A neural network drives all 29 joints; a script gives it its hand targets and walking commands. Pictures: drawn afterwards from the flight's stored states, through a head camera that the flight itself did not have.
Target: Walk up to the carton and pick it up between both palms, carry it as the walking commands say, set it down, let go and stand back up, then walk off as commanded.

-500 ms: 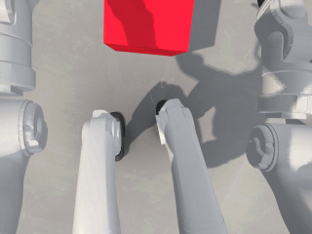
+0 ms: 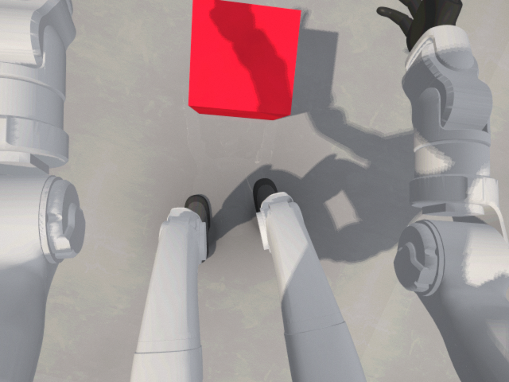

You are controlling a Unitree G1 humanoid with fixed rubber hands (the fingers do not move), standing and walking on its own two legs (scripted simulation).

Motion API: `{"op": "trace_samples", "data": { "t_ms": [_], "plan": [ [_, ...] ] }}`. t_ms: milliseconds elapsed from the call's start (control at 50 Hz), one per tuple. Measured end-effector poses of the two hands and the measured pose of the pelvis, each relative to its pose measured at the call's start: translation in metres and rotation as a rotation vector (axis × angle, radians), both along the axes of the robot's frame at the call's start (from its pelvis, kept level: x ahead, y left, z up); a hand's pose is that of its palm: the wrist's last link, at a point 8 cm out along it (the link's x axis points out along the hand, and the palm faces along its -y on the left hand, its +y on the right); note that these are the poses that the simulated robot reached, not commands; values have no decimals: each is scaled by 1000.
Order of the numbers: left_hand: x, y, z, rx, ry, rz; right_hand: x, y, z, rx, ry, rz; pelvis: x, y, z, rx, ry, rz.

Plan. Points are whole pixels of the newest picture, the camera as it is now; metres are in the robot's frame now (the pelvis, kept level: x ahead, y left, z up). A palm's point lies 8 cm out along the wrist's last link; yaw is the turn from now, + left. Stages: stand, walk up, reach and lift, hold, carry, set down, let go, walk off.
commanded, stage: let go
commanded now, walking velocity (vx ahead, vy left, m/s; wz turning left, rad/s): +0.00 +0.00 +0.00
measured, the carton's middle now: (241, 71) +0.54 -0.07 -0.53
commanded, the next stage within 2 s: stand in 1.42 s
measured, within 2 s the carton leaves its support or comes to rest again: neither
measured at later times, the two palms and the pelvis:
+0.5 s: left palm (27, 159) +0.39 +0.16 -0.04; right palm (482, 154) +0.35 -0.26 -0.03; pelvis +0.04 -0.01 +0.06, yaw +1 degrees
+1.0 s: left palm out of the picture +0.30 +0.22 +0.04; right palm out of the picture +0.28 -0.23 +0.05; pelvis +0.13 -0.01 +0.12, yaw +0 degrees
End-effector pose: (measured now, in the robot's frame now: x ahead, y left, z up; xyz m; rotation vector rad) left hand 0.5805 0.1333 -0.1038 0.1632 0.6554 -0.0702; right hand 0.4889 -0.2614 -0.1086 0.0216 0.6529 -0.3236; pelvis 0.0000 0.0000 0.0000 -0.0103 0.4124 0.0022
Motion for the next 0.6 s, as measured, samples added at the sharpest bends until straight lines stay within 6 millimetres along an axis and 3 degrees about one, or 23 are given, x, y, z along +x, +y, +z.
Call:
{"op": "trace_samples", "data": {
  "t_ms": [180, 240, 320, 480, 600],
  "plan": [
    [-23, 4, 4, 38, 12, 46, -14, 9, 3, -30, 30, 82, 1, 1, 16, -8, -21, 7],
    [-49, 12, 3, 80, 23, 70, -30, 14, 9, -63, 54, 149, 3, -1, 22, -2, -45, 2],
    [-97, 25, 10, 113, 58, 107, -62, 16, 23, -92, 116, 237, 10, -5, 35, 6, -101, 1],
    [-180, 30, 53, 85, 102, 122, -132, 4, 73, -93, 189, 279, 32, -12, 61, 8, -150, 10],
    [-197, 30, 101, 64, 51, 109, -163, -4, 126, -90, 149, 257, 58, -17, 79, 14, -168, -3]
  ]
}}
